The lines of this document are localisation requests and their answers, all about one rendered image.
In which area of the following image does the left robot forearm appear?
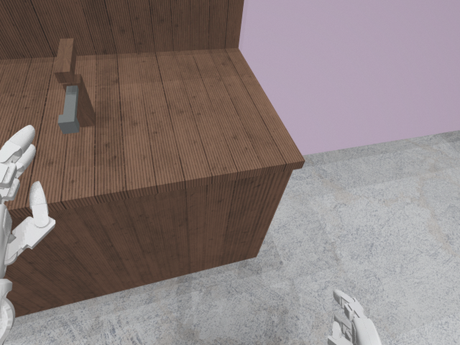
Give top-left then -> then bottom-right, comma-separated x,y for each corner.
0,279 -> 15,345

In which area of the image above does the tap lever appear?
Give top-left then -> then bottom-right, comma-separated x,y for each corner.
58,86 -> 80,134

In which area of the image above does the robot right hand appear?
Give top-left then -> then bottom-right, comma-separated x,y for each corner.
328,289 -> 382,345

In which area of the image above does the robot left hand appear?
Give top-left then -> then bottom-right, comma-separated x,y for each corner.
0,125 -> 55,279

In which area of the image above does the counter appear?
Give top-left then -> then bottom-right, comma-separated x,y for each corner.
0,0 -> 305,318

